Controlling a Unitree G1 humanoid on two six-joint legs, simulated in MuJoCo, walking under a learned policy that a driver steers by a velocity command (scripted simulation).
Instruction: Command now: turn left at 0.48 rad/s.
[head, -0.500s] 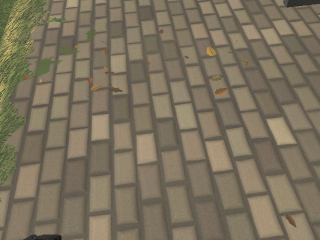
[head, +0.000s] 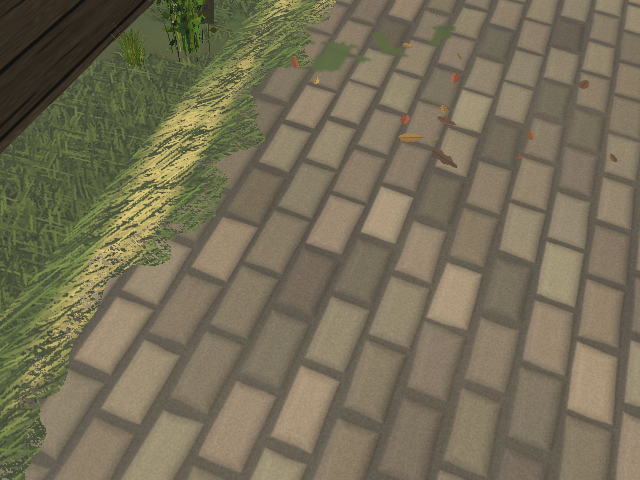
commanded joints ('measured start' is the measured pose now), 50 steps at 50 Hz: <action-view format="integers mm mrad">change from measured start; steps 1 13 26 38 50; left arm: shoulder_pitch -10 5 72 48 73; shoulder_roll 80 63 124 167 151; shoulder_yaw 13 -17 16 35 19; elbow -64 -93 -158 -211 -173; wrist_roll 5 -30 -42 -30 -11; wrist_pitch -10 11 -17 27 30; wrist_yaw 10 -21 10 32 26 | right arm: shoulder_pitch -39 -42 -170 -181 -89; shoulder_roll -127 -136 -77 -72 -89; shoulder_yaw -25 -24 -35 -36 -25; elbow -60 63 32 58 75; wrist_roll -1 -12 -12 6 2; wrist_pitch -27 -20 -45 -73 -79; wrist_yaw -18 -22 -34 -15 -4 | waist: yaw -6 -57 -10 4 11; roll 172 161 -34 -132 128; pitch -191 -61 -168 -152 -116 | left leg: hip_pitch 202 203 -373 -195 185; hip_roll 230 323 -9 -106 241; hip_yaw -216 -177 -113 -149 -397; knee -185 -198 589 169 -210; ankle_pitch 573 394 -162 -24 348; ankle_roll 196 225 -100 -132 186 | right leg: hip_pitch -94 21 531 416 21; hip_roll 8 -13 -151 -51 155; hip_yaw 65 27 411 571 283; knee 89 -277 -726 -678 90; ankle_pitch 115 13 818 650 -92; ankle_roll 8 -16 -304 -253 21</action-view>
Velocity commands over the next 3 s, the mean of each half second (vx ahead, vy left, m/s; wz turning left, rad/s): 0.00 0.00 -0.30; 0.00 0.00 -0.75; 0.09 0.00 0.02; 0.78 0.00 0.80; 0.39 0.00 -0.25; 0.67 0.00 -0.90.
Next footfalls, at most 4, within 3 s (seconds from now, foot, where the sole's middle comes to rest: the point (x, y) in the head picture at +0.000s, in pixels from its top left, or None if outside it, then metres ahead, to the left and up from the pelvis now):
0.38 right None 0.03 -0.13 -0.77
0.90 left None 0.21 0.02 -0.77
1.24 right None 0.02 -0.16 -0.77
1.78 left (323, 454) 0.47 -0.02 -0.77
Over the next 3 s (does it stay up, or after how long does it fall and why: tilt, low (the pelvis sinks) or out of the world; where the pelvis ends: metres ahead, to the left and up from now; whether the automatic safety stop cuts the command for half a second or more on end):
stays up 0.98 -0.11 0.00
